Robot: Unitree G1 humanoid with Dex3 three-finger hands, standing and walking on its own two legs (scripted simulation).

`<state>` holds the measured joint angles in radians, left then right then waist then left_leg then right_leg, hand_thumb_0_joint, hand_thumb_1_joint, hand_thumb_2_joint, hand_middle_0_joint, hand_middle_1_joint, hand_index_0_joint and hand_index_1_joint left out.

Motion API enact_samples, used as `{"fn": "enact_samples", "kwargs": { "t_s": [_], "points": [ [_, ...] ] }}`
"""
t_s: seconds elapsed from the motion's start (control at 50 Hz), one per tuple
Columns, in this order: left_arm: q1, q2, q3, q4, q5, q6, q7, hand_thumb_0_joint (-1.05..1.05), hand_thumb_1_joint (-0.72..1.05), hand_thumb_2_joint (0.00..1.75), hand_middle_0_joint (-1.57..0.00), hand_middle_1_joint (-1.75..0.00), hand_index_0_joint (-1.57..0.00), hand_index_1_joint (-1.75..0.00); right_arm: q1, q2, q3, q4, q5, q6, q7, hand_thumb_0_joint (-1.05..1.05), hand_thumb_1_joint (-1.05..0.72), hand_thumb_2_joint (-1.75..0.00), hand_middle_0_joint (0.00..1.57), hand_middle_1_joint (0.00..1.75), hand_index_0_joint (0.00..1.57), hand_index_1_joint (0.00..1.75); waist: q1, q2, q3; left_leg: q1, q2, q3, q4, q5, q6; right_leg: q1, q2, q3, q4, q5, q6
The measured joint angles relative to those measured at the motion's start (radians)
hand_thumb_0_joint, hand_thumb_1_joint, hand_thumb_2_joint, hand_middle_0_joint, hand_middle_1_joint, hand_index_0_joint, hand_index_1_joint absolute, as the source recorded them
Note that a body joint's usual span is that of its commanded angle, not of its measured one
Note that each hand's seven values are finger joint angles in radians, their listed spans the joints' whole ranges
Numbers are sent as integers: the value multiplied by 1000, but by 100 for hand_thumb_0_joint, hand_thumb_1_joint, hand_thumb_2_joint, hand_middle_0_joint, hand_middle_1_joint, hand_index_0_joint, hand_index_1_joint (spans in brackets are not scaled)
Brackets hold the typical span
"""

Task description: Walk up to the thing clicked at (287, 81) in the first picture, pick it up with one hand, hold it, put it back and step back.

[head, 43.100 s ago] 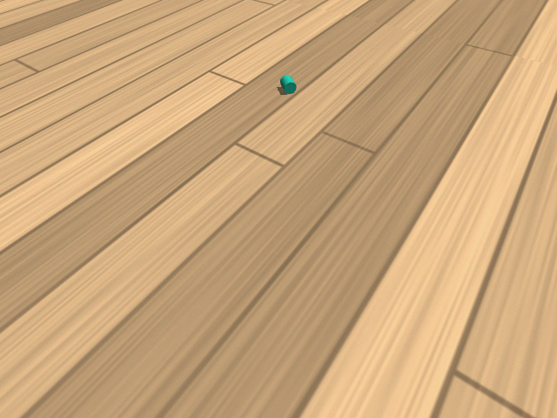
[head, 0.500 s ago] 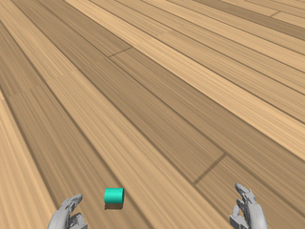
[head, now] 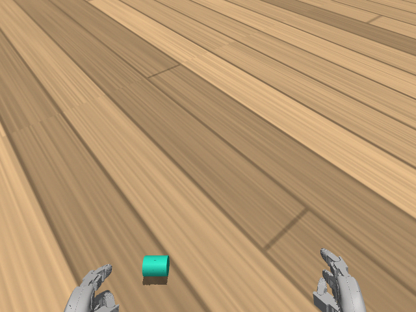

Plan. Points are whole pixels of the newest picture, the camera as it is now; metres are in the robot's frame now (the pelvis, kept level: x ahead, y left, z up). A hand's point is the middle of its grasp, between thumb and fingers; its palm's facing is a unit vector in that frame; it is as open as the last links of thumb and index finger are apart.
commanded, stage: home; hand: left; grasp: from above
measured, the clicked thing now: (156, 265) +0.45 +0.23 -0.67
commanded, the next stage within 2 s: stand in 0.02 s
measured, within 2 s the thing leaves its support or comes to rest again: neither
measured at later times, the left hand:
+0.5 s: hand out of the picture +0.09 +0.24 -0.11, palm faces +0.02 -0.94 -0.34, open 7.4 cm
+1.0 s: hand out of the picture +0.04 +0.25 -0.10, palm faces +0.04 -0.94 -0.34, open 7.4 cm
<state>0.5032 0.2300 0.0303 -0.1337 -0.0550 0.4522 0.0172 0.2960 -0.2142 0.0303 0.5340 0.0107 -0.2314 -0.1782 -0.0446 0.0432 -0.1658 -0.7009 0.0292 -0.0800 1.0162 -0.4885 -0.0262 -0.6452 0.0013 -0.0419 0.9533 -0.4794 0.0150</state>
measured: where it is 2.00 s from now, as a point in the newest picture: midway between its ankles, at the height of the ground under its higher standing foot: outside the picture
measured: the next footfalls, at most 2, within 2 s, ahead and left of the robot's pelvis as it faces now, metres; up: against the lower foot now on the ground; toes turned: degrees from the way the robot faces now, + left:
none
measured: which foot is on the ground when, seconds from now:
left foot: down 0.00-1.00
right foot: down 0.00-1.00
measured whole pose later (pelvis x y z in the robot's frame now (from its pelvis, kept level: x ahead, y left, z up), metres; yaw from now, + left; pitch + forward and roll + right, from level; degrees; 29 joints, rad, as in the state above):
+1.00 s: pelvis -0.01 +0.01 +0.06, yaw +1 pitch -4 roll +0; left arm 0.17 0.30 0.04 1.12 0.03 0.01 0.03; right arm 0.15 -0.29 -0.03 1.10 -0.02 0.00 -0.02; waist 0.02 0.01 0.06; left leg -0.14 0.00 -0.04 0.41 -0.20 -0.01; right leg -0.10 -0.04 -0.02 0.39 -0.21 0.03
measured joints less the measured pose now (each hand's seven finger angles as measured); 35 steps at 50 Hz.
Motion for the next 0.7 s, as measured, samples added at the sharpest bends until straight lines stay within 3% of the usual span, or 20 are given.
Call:
{"fn": "enact_samples", "kwargs": {
  "t_s": [0.12,0.18,0.22,0.3,0.44,0.7],
  "points": [
    [-1,-1,-2,4,0,1,0,1,91,90,-20,-30,-20,-29,0,0,1,-3,0,0,0,1,-90,-89,21,30,21,30,-1,3,0,-1,1,-1,-1,2,-2,-2,1,-1,2,1,-2],
    [-133,24,-32,246,67,-185,10,1,91,90,-20,-30,-20,-29,-62,-17,-15,105,-78,58,53,1,-90,-89,21,30,21,30,33,-27,96,95,-13,18,-48,25,4,78,-14,16,-15,8,-5],
    [-210,38,-30,416,95,-268,10,1,90,90,-20,-30,-21,-29,-97,-39,-12,179,-98,121,100,1,-90,-89,21,30,21,30,50,-46,129,144,-23,29,-92,47,6,115,-26,26,-38,20,-7],
    [-269,62,-11,629,105,-348,6,1,91,90,-20,-30,-21,-30,-110,-62,-41,258,-73,173,154,1,-90,-89,21,30,21,30,61,-64,173,224,-35,43,-168,80,9,181,-39,38,-88,42,-1],
    [-268,71,16,881,103,-404,11,1,91,90,-20,-30,-21,-30,-87,-86,-81,355,-63,206,171,1,-90,-89,21,30,21,30,57,-55,193,321,-33,44,-263,113,16,285,-38,37,-199,84,8],
    [-288,51,9,1139,84,-434,15,1,91,90,-20,-30,-21,-30,-108,-62,-66,488,-42,227,156,1,-91,-89,21,30,21,30,60,-37,223,478,-32,37,-460,206,22,458,-39,25,-426,191,16]
  ]
}}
